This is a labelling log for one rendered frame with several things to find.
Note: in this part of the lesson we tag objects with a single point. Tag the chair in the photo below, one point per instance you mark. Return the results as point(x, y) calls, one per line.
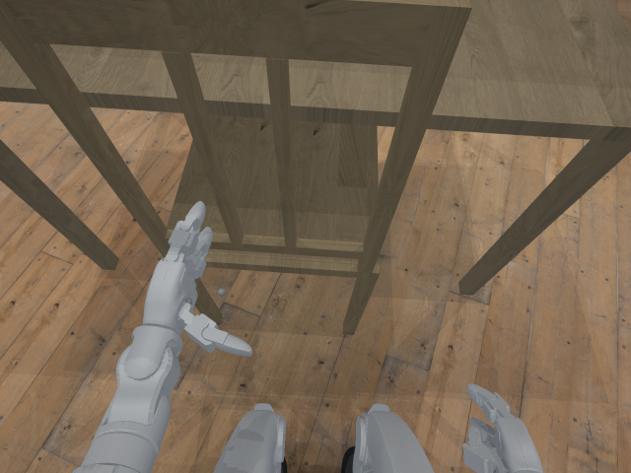
point(281, 195)

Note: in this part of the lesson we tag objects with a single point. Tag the left robot hand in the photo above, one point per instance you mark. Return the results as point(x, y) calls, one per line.
point(173, 282)

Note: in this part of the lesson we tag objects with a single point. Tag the robot thigh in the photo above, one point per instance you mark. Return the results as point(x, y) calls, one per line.
point(384, 441)
point(257, 442)

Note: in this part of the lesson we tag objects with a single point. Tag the right robot hand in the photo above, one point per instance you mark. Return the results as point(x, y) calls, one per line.
point(506, 449)

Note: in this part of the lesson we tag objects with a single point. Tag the table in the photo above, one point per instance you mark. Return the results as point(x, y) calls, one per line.
point(548, 68)

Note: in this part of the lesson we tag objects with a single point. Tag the robot left thigh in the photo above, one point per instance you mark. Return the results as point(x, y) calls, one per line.
point(257, 442)

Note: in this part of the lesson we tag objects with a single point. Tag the robot right thigh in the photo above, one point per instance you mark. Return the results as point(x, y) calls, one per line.
point(384, 441)

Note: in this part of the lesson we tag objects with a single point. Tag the robot left forearm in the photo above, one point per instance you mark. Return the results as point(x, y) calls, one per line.
point(131, 432)

